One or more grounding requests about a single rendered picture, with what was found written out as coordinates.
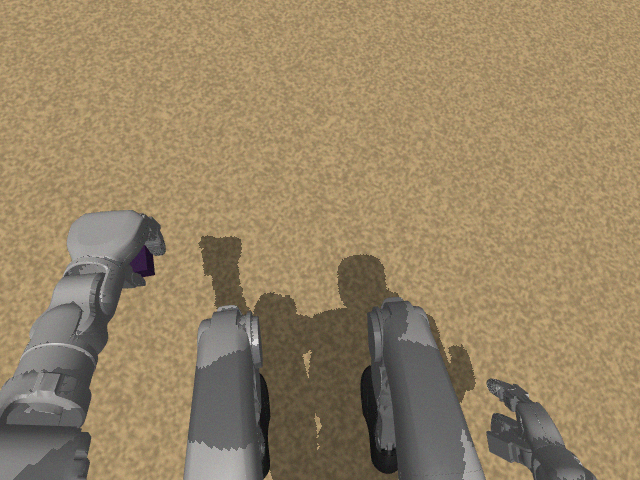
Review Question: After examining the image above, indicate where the right robot arm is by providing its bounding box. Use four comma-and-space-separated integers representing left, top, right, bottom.
531, 445, 597, 480

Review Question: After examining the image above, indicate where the small box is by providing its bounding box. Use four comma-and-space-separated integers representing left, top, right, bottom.
129, 245, 155, 277

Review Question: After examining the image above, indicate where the left robot arm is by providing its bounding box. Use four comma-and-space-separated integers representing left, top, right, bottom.
0, 257, 125, 480

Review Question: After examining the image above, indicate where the left robot hand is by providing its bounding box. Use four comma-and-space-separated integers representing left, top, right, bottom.
67, 210, 166, 289

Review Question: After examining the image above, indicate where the right robot hand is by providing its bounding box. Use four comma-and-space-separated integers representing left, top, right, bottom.
486, 379, 566, 472

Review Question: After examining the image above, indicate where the right robot foot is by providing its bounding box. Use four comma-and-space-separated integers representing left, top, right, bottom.
361, 365, 398, 474

